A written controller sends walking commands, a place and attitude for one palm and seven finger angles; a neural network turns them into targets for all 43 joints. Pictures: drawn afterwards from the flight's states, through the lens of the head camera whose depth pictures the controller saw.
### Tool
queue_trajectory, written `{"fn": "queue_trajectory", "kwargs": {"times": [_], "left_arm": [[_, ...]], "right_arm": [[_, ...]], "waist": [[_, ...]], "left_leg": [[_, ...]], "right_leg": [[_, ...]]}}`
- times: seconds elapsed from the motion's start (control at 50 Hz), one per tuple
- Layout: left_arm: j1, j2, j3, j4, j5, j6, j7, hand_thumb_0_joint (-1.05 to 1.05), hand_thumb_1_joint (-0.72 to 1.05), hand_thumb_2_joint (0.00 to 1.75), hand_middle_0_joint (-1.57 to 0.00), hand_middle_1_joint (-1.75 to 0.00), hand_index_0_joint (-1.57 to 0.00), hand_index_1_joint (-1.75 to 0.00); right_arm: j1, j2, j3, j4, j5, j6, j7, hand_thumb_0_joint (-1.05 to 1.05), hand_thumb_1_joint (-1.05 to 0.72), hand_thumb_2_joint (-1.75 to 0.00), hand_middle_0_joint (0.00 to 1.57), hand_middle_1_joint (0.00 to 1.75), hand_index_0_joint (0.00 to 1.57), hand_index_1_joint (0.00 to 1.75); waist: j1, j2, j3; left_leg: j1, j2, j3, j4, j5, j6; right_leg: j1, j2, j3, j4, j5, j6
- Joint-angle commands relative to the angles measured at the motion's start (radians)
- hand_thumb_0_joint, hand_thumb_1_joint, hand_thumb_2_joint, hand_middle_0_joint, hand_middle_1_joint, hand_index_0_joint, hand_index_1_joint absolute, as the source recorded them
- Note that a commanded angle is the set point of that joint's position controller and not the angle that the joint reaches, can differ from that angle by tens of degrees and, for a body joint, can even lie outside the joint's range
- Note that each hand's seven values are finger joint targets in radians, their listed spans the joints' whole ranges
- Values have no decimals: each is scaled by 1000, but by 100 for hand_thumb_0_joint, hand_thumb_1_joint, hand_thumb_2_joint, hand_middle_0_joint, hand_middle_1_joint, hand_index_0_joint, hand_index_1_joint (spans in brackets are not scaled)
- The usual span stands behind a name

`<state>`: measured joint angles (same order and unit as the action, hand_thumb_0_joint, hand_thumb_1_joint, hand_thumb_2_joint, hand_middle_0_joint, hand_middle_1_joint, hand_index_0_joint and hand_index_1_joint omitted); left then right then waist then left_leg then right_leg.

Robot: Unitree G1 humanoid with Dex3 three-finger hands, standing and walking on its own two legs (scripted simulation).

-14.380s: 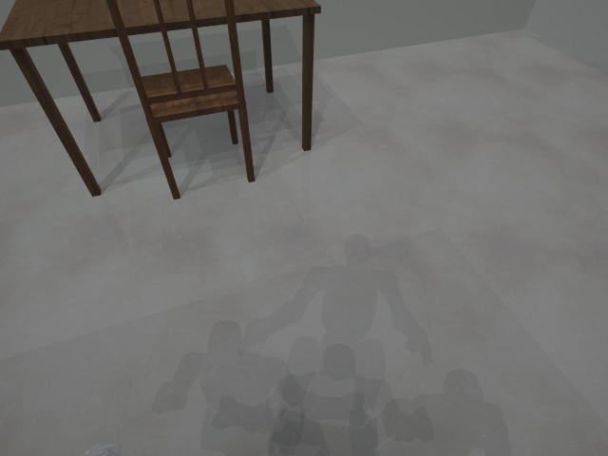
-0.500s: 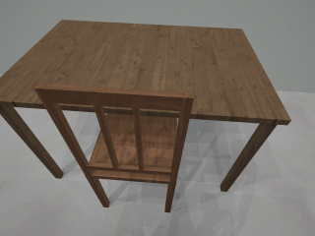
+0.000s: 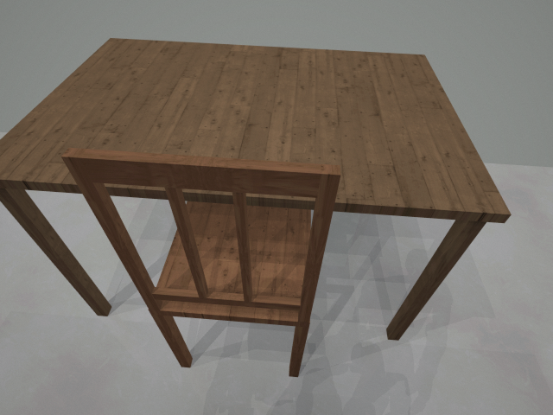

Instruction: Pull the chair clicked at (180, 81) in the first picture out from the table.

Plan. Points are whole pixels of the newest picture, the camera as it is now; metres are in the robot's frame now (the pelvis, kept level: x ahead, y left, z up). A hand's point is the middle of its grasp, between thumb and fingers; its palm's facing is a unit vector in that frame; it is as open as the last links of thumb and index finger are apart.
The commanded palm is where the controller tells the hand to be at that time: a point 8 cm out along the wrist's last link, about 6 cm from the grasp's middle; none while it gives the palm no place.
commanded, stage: look again from close up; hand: left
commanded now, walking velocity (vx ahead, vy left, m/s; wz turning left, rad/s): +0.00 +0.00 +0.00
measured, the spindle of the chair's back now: (191, 249) +0.42 +0.19 -0.07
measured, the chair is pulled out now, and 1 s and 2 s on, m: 0.00 0.00 0.00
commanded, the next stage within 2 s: raise the hand toward the chair's back in 0.26 s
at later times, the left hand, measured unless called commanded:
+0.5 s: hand out of the picture +0.07 +0.20 -0.11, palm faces +0.18 -0.95 -0.27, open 7.3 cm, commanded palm +0.09 +0.21 -0.07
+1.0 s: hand out of the picture +0.13 +0.17 -0.06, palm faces +0.02 -1.00 -0.05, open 11.2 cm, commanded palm +0.12 +0.23 -0.06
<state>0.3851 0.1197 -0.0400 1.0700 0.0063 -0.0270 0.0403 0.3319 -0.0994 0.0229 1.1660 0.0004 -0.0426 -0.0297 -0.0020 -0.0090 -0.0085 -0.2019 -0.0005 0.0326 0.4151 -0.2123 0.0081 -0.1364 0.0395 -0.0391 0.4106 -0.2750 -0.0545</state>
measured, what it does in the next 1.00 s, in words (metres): lowers itself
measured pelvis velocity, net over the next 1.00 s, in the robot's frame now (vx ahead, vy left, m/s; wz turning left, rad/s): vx -0.05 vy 0.00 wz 0.04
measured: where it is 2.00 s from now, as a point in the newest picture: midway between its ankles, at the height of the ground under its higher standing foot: outside the picture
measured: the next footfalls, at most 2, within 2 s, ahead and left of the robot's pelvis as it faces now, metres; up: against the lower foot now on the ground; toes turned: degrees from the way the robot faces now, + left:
none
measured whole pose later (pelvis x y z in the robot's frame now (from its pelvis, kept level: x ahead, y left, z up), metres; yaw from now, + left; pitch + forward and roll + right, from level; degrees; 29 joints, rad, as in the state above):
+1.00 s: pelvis -0.05 +0.00 -0.11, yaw +2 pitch +14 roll -3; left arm 0.48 0.21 0.05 -0.04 -0.23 -0.50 -0.24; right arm 0.12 -0.20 0.04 0.46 0.01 -0.18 -0.04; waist 0.05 0.04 -0.16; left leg -1.00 0.01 -0.05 1.25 -0.49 0.00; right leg -0.89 0.03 -0.14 1.22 -0.58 -0.07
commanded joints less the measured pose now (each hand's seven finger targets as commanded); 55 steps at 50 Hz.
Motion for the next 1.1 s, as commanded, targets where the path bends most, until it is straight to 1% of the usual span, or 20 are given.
{"fn": "queue_trajectory", "kwargs": {"times": [0.0,0.32,0.34,0.36,0.38,0.4,0.42,0.44,0.5,0.52,0.54,0.58,0.6,0.64,0.7,0.76,0.8,0.92,0.98,1.08], "left_arm": [[95,86,21,-19,-3,-11,8,0,90,90,-20,-30,-20,-30],[105,82,22,-17,-2,-12,10,0,90,90,-20,-30,-20,-30],[114,114,41,25,21,-38,41,0,90,90,-20,-30,-20,-30],[-600,274,29,-1487,-194,-228,8,0,88,89,-20,-30,-20,-30],[-279,232,80,-1259,-124,-188,64,0,85,88,-20,-29,-20,-29],[14,112,5,-1042,-123,-55,99,0,83,87,-19,-29,-19,-29],[-9,-45,-89,-1021,-150,-33,81,0,81,86,-19,-29,-19,-29],[-50,-54,-133,-1097,-176,-76,66,0,78,85,-19,-28,-19,-28],[-22,-39,-131,-1044,-169,-214,10,0,71,82,-18,-27,-18,-27],[-39,-10,-74,-995,-163,-270,-10,0,69,81,-18,-27,-18,-27],[69,-22,-44,-945,-175,-331,-53,0,67,80,-18,-26,-18,-26],[231,-4,27,-928,-217,-455,-157,0,62,78,-17,-26,-17,-26],[302,59,114,-905,-218,-512,-205,0,60,77,-17,-25,-17,-25],[246,123,175,-985,-217,-618,-279,0,55,75,-16,-25,-16,-25],[249,157,200,-1077,-199,-559,-264,0,48,72,-16,-23,-16,-23],[65,132,131,-1284,-204,-509,-221,0,41,69,-15,-22,-15,-22],[10,163,156,-1400,-206,-531,-195,0,36,67,-15,-22,-15,-22],[-91,136,67,-1352,-235,-549,-292,0,22,61,-13,-19,-13,-19],[-46,164,105,-1282,-260,-470,-342,0,15,58,-13,-18,-13,-18],[17,211,222,-1308,-285,-367,-294,0,4,53,-11,-16,-11,-16]], "right_arm": [[87,-71,-12,-10,6,-6,-8,0,-90,-90,20,30,20,30],[86,-69,-12,-7,6,-7,-9,0,-90,-90,20,30,20,30],[-56,-123,-16,-100,-5,-4,1,0,-90,-90,20,30,20,30],[-50,-359,-58,-480,37,-146,-32,0,-90,-90,20,30,20,30],[-129,-258,-33,-416,23,-238,-60,0,-90,-90,20,30,20,30],[-106,-218,-50,-404,57,-269,-47,0,-90,-90,20,30,20,30],[-87,-234,-47,-397,62,-282,-48,0,-90,-90,20,30,20,30],[-118,-262,-47,-442,61,-303,-53,0,-90,-90,20,30,20,30],[-128,-294,-67,-522,24,-339,-50,0,-90,-90,20,30,20,30],[-134,-293,-81,-542,9,-336,-43,0,-90,-90,20,30,20,30],[-162,-286,-92,-577,3,-335,-33,0,-90,-90,20,30,20,30],[-204,-277,-104,-645,2,-321,-6,0,-90,-90,20,30,20,30],[-213,-268,-113,-658,11,-308,14,0,-90,-90,20,30,20,30],[-250,-260,-121,-715,8,-272,37,0,-90,-90,20,30,20,30],[-293,-250,-122,-812,16,-190,34,0,-90,-90,20,30,20,30],[-276,-243,-101,-888,26,-148,13,0,-90,-90,20,30,20,30],[-223,-237,-99,-877,21,-138,-3,0,-90,-90,20,30,20,30],[-192,-249,-64,-823,18,-177,-30,0,-90,-90,20,30,20,30],[-197,-256,-57,-817,33,-190,-43,0,-90,-90,20,30,20,30],[-219,-234,-60,-827,43,-179,-47,0,-90,-90,20,30,20,30]], "waist": [[3,3,101],[3,3,95],[38,21,158],[-123,216,-322],[-10,338,-359],[-35,200,-193],[-43,78,-65],[-64,-28,24],[-95,-191,-4],[-84,-239,-31],[-33,-273,-52],[35,-249,-138],[79,-139,-196],[77,-64,-253],[91,31,-277],[27,45,-252],[0,59,-316],[-82,45,-278],[-52,5,-315],[10,-4,-387]], "left_leg": [[11,89,-112,-53,105,41],[16,88,-114,-45,126,41],[-105,75,-56,180,132,-4],[202,-6,-35,26,192,39],[227,24,-18,26,243,32],[69,37,-63,26,172,19],[-20,26,-61,54,84,27],[-73,21,-81,92,-6,43],[-210,-16,-80,265,-107,42],[-293,-19,-84,319,-134,26],[-366,-18,-78,353,-149,13],[-476,-27,-59,426,-127,-1],[-497,-37,-43,464,-74,-11],[-561,-38,-28,545,-28,-9],[-597,-43,-1,586,-58,5],[-601,-29,-26,613,-156,23],[-580,-10,-44,646,-111,29],[-632,10,-84,706,-165,35],[-664,7,-84,695,-204,35],[-633,0,-79,637,-142,31]], "right_leg": [[-99,-128,131,-108,148,7],[-95,-133,132,-103,171,9],[-108,-197,199,-85,605,54],[-52,-109,89,25,372,32],[-64,-47,31,85,160,-4],[-155,-44,-32,92,46,16],[-189,-44,-55,88,61,22],[-271,-45,-49,76,7,37],[-483,-48,-25,151,-183,56],[-551,-51,-17,197,-244,53],[-572,-48,-13,245,-270,46],[-545,-48,9,349,-194,34],[-503,-55,30,405,-77,23],[-521,-56,34,524,59,17],[-529,-56,77,549,26,13],[-621,-46,104,517,-143,17],[-638,-31,90,545,-83,22],[-736,-22,76,532,-177,34],[-686,-30,92,499,-267,38],[-569,-42,83,489,-213,43]]}}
